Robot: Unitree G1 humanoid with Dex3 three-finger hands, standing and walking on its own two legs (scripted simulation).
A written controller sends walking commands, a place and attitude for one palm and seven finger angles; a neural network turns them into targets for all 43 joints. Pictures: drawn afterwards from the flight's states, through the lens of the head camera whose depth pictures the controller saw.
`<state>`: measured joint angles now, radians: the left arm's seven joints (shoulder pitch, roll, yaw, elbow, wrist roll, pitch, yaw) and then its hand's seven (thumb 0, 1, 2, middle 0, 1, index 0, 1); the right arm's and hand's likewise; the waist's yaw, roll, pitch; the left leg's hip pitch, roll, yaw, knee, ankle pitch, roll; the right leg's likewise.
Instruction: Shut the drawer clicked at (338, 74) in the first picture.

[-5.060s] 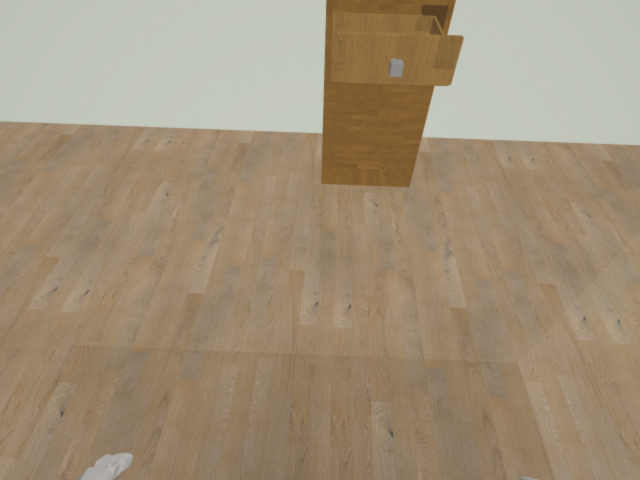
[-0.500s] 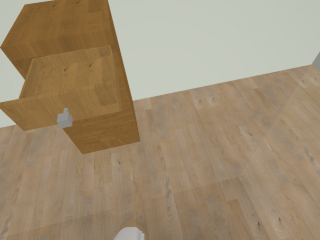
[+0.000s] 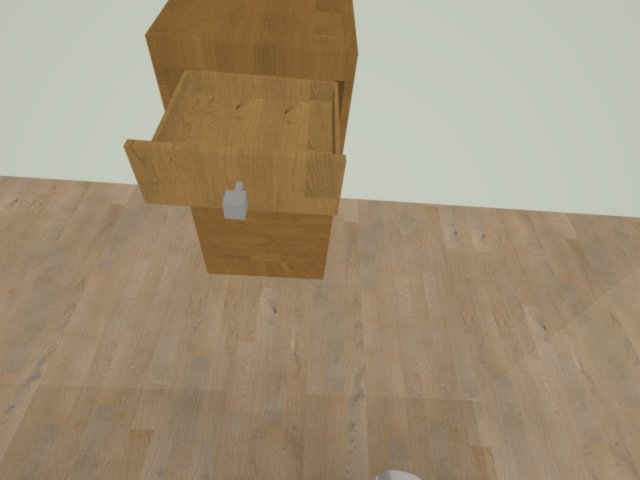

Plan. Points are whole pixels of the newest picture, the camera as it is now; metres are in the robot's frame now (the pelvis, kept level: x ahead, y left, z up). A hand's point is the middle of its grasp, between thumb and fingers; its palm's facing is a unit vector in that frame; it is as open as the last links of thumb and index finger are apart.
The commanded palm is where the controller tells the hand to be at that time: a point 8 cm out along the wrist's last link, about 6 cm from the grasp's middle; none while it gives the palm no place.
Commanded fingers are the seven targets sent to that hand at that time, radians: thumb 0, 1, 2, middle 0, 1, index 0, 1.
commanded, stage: take the last steps up to it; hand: left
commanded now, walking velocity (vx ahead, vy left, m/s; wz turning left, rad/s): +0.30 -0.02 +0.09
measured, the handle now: (237, 197) +0.57 +0.21 -0.05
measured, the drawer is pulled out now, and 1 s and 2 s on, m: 0.27 0.27 0.27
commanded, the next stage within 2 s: come to a stop and stand still in 0.92 s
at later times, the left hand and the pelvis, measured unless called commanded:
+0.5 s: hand out of the picture +0.05 +0.12 -0.16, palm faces +0.12 -0.96 -0.24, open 7.2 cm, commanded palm none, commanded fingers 0.00 0.90 0.90 -0.20 -0.30 -0.20 -0.30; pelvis +0.07 -0.06 +0.00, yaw +4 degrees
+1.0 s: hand (200, 471) +0.15 +0.18 -0.19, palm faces +0.15 -0.98 -0.15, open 7.4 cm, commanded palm none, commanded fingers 0.00 0.90 0.90 -0.20 -0.30 -0.20 -0.30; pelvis +0.21 +0.02 -0.01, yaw +2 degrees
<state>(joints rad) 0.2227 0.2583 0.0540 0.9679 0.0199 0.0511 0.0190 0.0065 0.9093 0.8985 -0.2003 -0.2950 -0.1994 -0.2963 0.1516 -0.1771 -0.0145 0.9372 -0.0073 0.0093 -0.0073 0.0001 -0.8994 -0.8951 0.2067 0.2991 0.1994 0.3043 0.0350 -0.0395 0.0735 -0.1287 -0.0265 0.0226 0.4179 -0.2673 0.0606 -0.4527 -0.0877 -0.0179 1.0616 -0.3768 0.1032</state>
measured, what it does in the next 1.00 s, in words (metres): walks ahead: right foot, then left foot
